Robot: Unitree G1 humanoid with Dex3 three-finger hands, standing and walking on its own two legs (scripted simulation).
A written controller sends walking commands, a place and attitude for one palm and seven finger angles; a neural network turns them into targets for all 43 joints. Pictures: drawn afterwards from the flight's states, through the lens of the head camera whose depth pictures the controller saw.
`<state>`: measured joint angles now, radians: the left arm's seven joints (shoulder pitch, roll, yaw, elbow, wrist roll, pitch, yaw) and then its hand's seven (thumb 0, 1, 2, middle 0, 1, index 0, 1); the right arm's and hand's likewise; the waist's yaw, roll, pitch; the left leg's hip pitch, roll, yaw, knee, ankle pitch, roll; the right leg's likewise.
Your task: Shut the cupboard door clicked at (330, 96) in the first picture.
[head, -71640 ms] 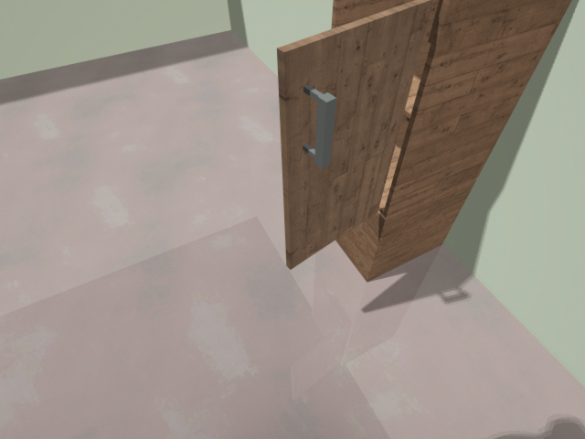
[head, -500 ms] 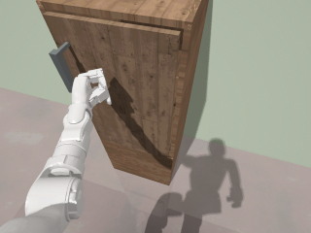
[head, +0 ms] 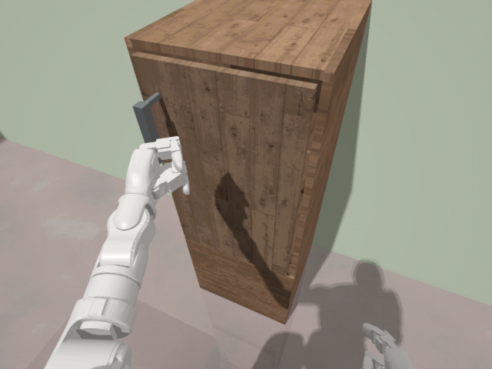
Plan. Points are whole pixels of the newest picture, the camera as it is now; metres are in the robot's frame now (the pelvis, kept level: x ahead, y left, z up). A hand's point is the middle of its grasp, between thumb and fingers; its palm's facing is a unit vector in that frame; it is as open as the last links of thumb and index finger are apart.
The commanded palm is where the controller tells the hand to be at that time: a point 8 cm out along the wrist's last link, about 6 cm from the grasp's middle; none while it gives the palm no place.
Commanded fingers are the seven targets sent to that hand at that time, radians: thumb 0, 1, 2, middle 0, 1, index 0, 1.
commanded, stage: draw the hand back to the body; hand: left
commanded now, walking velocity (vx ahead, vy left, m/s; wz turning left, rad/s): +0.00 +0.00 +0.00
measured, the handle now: (156, 129) +0.54 +0.21 +0.12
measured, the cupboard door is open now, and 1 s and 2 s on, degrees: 0 0 0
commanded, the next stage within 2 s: step back with the hand held close in 1.36 s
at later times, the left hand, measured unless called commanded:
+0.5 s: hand (109, 238) +0.26 +0.20 +0.14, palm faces +0.19 -0.96 -0.20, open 3.2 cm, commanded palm +0.22 +0.25 +0.17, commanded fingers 0.00 0.90 0.90 -0.83 -0.99 -0.83 -0.99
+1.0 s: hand (5, 281) +0.19 +0.28 +0.17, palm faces +0.45 -0.80 -0.40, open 6.3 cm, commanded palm +0.14 +0.32 +0.19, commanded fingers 0.00 0.90 0.90 -0.20 -0.30 -0.20 -0.30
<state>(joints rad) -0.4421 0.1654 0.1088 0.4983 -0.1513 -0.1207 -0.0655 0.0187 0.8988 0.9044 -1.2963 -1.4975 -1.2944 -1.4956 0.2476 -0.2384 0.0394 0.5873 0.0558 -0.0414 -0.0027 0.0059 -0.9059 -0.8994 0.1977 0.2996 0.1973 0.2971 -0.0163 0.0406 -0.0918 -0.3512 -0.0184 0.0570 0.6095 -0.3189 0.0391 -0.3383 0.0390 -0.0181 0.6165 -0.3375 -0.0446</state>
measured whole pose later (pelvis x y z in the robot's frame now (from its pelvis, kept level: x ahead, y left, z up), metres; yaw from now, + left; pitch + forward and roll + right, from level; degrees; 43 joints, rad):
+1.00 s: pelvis +0.01 +0.01 +0.02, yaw +2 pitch -4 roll -1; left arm 0.48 0.35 0.33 -0.37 -0.08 -0.05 0.09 0.02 0.89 0.90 -0.41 -0.52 -0.41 -0.52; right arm 0.20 -0.24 0.02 0.62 0.02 -0.03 -0.06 0.01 -0.90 -0.90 0.20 0.30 0.20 0.30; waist 0.06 0.08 -0.01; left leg -0.10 -0.04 0.03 0.42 -0.25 0.05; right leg -0.06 0.03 -0.04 0.37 -0.25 -0.02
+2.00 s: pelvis -0.04 +0.04 +0.01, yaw +0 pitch +0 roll -1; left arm 0.54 0.43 0.40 -0.44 -0.07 -0.13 0.12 0.01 0.89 0.90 -0.21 -0.30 -0.21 -0.30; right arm 0.20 -0.24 0.00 0.53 0.03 0.06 -0.09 0.01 -0.91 -0.90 0.20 0.30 0.20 0.30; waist 0.01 0.03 -0.03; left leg -0.31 -0.04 0.07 0.53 -0.23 0.09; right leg -0.29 0.01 0.00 0.51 -0.23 0.01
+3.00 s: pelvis -0.22 +0.04 -0.01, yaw -1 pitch +2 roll -6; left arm 0.52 0.53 0.43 -0.64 -0.09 -0.25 0.08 0.02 0.89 0.90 -0.21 -0.30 -0.21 -0.30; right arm 0.13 -0.16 0.02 0.63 -0.01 -0.08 -0.04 0.01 -0.90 -0.90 0.20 0.30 0.20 0.30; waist -0.02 -0.01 0.00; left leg -0.57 0.06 0.08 0.40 0.08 0.05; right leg -0.06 0.09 -0.05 0.43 -0.41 0.00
